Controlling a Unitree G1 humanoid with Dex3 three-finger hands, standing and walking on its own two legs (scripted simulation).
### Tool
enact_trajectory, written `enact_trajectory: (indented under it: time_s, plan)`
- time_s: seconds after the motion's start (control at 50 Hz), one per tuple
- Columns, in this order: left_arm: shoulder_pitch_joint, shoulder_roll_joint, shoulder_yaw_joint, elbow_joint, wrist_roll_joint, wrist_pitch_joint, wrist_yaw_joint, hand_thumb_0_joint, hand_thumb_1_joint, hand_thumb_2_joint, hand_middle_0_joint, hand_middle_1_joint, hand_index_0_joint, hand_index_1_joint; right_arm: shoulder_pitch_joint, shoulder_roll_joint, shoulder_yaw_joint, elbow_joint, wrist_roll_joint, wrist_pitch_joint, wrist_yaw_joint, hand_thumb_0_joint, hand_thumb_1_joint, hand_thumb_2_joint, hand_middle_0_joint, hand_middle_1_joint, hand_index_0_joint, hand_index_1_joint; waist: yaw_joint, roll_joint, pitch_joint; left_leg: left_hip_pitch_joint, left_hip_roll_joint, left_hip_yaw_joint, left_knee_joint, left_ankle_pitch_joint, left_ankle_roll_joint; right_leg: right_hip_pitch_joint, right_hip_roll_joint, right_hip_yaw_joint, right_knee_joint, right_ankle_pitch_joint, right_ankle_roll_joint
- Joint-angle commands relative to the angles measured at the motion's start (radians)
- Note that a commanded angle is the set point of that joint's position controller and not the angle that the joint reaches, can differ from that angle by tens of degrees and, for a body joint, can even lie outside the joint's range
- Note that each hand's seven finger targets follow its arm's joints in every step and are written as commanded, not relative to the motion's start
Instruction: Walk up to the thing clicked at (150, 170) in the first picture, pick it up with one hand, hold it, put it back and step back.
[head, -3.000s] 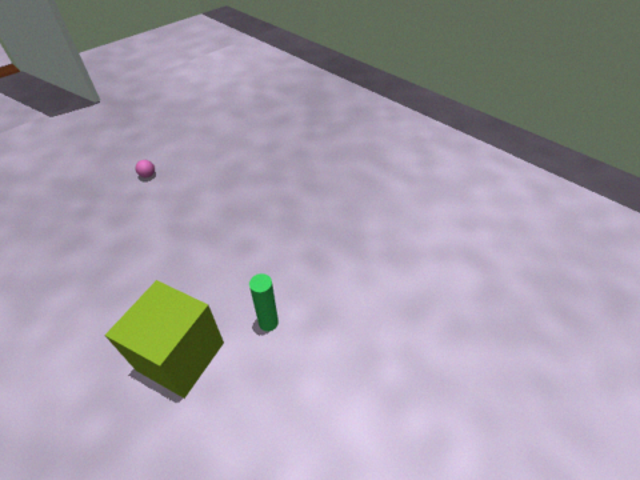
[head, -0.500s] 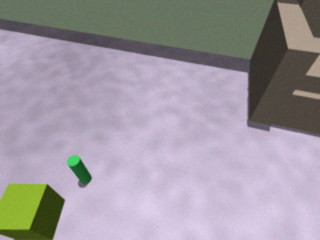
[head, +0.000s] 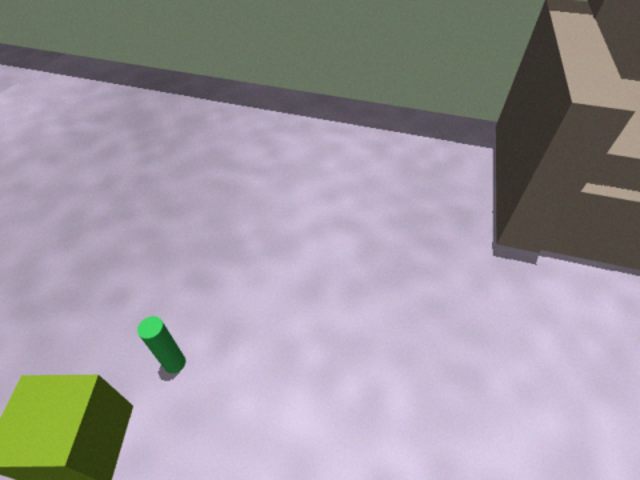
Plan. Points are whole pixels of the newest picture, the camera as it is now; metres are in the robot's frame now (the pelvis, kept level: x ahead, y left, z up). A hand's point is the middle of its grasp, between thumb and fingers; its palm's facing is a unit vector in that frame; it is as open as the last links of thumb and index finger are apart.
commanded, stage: stand
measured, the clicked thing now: out of the picture +1.05 +1.44 -0.74
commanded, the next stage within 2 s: none
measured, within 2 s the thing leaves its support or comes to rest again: neither
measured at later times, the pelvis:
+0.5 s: pelvis +0.00 +0.00 +0.00, yaw +1 degrees
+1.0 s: pelvis +0.00 +0.00 +0.00, yaw +1 degrees
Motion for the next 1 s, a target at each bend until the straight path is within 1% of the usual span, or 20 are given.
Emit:
enact_trajectory:
  time_s: [0.0,0.04,0.08,0.12,0.18,0.2,0.24,0.28,0.36,0.48,0.54,0.58,0.6,0.66,0.72,0.78,0.88,0.92,0.96,0.98]
  plan:
    - [-0.035,0.215,0.041,-0.051,-0.005,-0.023,0.015,0.000,0.900,0.900,-0.200,-0.300,-0.200,-0.300,-0.052,-0.218,-0.046,-0.061,0.000,-0.024,-0.019,0.000,-0.900,-0.900,0.200,0.300,0.200,0.300,0.003,0.012,-0.102,0.054,0.106,-0.090,-0.059,0.119,0.038,-0.003,-0.100,0.051,-0.050,0.220,-0.044]
    - [-0.028,0.209,0.038,-0.047,-0.004,-0.021,0.015,0.000,0.900,0.900,-0.200,-0.300,-0.200,-0.300,-0.061,-0.218,-0.046,-0.061,0.000,-0.023,-0.018,0.000,-0.900,-0.900,0.200,0.300,0.200,0.300,0.005,0.022,-0.093,0.048,0.104,-0.092,-0.062,0.108,0.039,-0.008,-0.098,0.045,-0.055,0.212,-0.040]
    - [-0.022,0.209,0.039,-0.043,-0.004,-0.020,0.014,0.000,0.900,0.900,-0.200,-0.300,-0.200,-0.300,-0.054,-0.215,-0.044,-0.057,0.000,-0.023,-0.017,0.000,-0.900,-0.900,0.200,0.300,0.200,0.300,0.005,0.017,-0.066,0.026,0.103,-0.099,-0.081,0.037,0.037,-0.023,-0.094,0.048,-0.068,0.142,-0.039]
    - [-0.023,0.213,0.042,-0.044,-0.002,-0.020,0.014,0.000,0.900,0.900,-0.200,-0.300,-0.200,-0.300,-0.053,-0.215,-0.047,-0.059,-0.002,-0.022,-0.017,0.000,-0.900,-0.900,0.200,0.300,0.200,0.300,0.004,0.010,-0.081,0.040,0.105,-0.099,-0.077,0.051,0.041,-0.019,-0.098,0.050,-0.066,0.157,-0.042]
    - [-0.016,0.213,0.041,-0.042,-0.003,-0.019,0.013,0.000,0.900,0.900,-0.200,-0.300,-0.200,-0.300,-0.053,-0.211,-0.048,-0.059,-0.001,-0.021,-0.017,0.000,-0.900,-0.900,0.200,0.300,0.200,0.300,0.003,0.007,-0.064,0.042,0.102,-0.103,-0.082,0.012,0.040,-0.045,-0.095,0.051,-0.077,0.107,-0.044]
    - [-0.021,0.211,0.042,-0.045,-0.001,-0.020,0.013,0.000,0.900,0.900,-0.200,-0.300,-0.200,-0.300,-0.053,-0.213,-0.049,-0.061,-0.002,-0.021,-0.016,0.000,-0.900,-0.900,0.200,0.300,0.200,0.300,0.002,0.015,-0.067,0.036,0.102,-0.101,-0.079,0.008,0.042,-0.044,-0.096,0.051,-0.078,0.111,-0.044]
    - [-0.016,0.209,0.039,-0.047,-0.003,-0.022,0.014,0.000,0.900,0.900,-0.200,-0.300,-0.200,-0.300,-0.049,-0.213,-0.050,-0.059,-0.001,-0.020,-0.014,0.000,-0.900,-0.900,0.200,0.300,0.200,0.300,0.001,0.006,-0.079,0.044,0.102,-0.102,-0.073,0.038,0.043,-0.040,-0.100,0.051,-0.077,0.125,-0.044]
    - [-0.009,0.209,0.039,-0.049,-0.003,-0.023,0.014,0.000,0.900,0.900,-0.200,-0.300,-0.200,-0.300,-0.048,-0.215,-0.050,-0.061,-0.002,-0.020,-0.014,0.000,-0.900,-0.900,0.200,0.300,0.200,0.300,0.002,0.010,-0.077,0.044,0.099,-0.097,-0.068,0.039,0.042,-0.043,-0.100,0.050,-0.080,0.133,-0.043]
    - [-0.002,0.209,0.039,-0.050,-0.003,-0.023,0.016,0.000,0.900,0.900,-0.200,-0.300,-0.200,-0.300,-0.051,-0.216,-0.048,-0.063,0.000,-0.021,-0.015,0.000,-0.900,-0.900,0.200,0.300,0.200,0.300,0.003,0.012,-0.104,0.065,0.105,-0.099,-0.057,0.105,0.044,-0.025,-0.104,0.041,-0.061,0.189,-0.043]
    - [0.006,0.209,0.036,-0.052,-0.005,-0.022,0.017,0.000,0.900,0.900,-0.200,-0.300,-0.200,-0.300,-0.043,-0.216,-0.047,-0.062,0.002,-0.018,-0.016,0.000,-0.900,-0.900,0.200,0.300,0.200,0.300,0.003,0.007,-0.100,0.063,0.102,-0.098,-0.053,0.124,0.045,-0.019,-0.107,0.041,-0.063,0.197,-0.044]
    - [0.002,0.213,0.037,-0.055,-0.003,-0.020,0.016,0.000,0.900,0.900,-0.200,-0.300,-0.200,-0.300,-0.043,-0.211,-0.046,-0.063,0.002,-0.017,-0.016,0.000,-0.900,-0.900,0.200,0.300,0.200,0.300,0.002,0.006,-0.087,0.057,0.101,-0.096,-0.054,0.100,0.042,-0.031,-0.105,0.042,-0.068,0.175,-0.048]
    - [0.004,0.210,0.035,-0.056,-0.006,-0.020,0.017,0.000,0.900,0.900,-0.200,-0.300,-0.200,-0.300,-0.043,-0.213,-0.046,-0.062,0.002,-0.016,-0.016,0.000,-0.900,-0.900,0.200,0.300,0.200,0.300,0.004,0.007,-0.079,0.047,0.099,-0.098,-0.053,0.107,0.043,-0.023,-0.104,0.041,-0.071,0.181,-0.045]
    - [0.011,0.209,0.035,-0.058,-0.002,-0.022,0.017,0.000,0.900,0.900,-0.200,-0.300,-0.200,-0.300,-0.041,-0.218,-0.047,-0.063,0.001,-0.016,-0.015,0.000,-0.900,-0.900,0.200,0.300,0.200,0.300,0.004,0.009,-0.095,0.058,0.102,-0.096,-0.049,0.109,0.045,-0.019,-0.108,0.040,-0.070,0.191,-0.044]
    - [0.002,0.213,0.035,-0.060,-0.004,-0.021,0.018,0.000,0.900,0.900,-0.200,-0.300,-0.200,-0.300,-0.041,-0.213,-0.045,-0.064,0.002,-0.015,-0.015,0.000,-0.900,-0.900,0.200,0.300,0.200,0.300,0.003,0.001,-0.073,0.040,0.099,-0.099,-0.055,0.095,0.044,-0.027,-0.106,0.039,-0.076,0.169,-0.043]
    - [0.004,0.212,0.036,-0.063,-0.002,-0.021,0.017,0.000,0.900,0.900,-0.200,-0.300,-0.200,-0.300,-0.043,-0.215,-0.046,-0.065,0.002,-0.015,-0.015,0.000,-0.900,-0.900,0.200,0.300,0.200,0.300,0.005,0.010,-0.085,0.043,0.100,-0.099,-0.054,0.097,0.045,-0.019,-0.108,0.039,-0.073,0.174,-0.045]
    - [0.003,0.213,0.037,-0.061,-0.004,-0.019,0.017,0.000,0.900,0.900,-0.200,-0.300,-0.200,-0.300,-0.035,-0.210,-0.044,-0.064,0.002,-0.015,-0.014,0.000,-0.900,-0.900,0.200,0.300,0.200,0.300,0.002,0.001,-0.058,0.025,0.097,-0.101,-0.064,0.057,0.043,-0.027,-0.105,0.040,-0.079,0.129,-0.045]
    - [0.009,0.214,0.039,-0.065,0.000,-0.018,0.015,0.000,0.900,0.900,-0.200,-0.300,-0.200,-0.300,-0.035,-0.216,-0.044,-0.066,0.000,-0.018,-0.014,0.000,-0.900,-0.900,0.200,0.300,0.200,0.300,0.008,0.013,-0.076,0.026,0.101,-0.107,-0.070,0.070,0.045,-0.009,-0.107,0.037,-0.077,0.147,-0.043]
    - [0.007,0.215,0.039,-0.066,-0.001,-0.018,0.016,0.000,0.900,0.900,-0.200,-0.300,-0.200,-0.300,-0.037,-0.219,-0.046,-0.066,0.001,-0.018,-0.015,0.000,-0.900,-0.900,0.200,0.300,0.200,0.300,0.006,0.011,-0.063,0.026,0.100,-0.111,-0.075,0.044,0.043,-0.025,-0.102,0.034,-0.078,0.105,-0.043]
    - [0.002,0.210,0.038,-0.070,0.001,-0.018,0.016,0.000,0.900,0.900,-0.200,-0.300,-0.200,-0.300,-0.034,-0.218,-0.046,-0.067,0.000,-0.017,-0.015,0.000,-0.900,-0.900,0.200,0.300,0.200,0.300,0.007,0.007,-0.076,0.025,0.101,-0.108,-0.068,0.056,0.047,-0.016,-0.108,0.037,-0.081,0.129,-0.045]
    - [0.000,0.212,0.038,-0.068,-0.002,-0.017,0.015,0.000,0.900,0.900,-0.200,-0.300,-0.200,-0.300,-0.032,-0.219,-0.047,-0.063,0.001,-0.017,-0.015,0.000,-0.900,-0.900,0.200,0.300,0.200,0.300,0.005,0.005,-0.071,0.024,0.099,-0.112,-0.071,0.051,0.044,-0.018,-0.106,0.036,-0.077,0.110,-0.046]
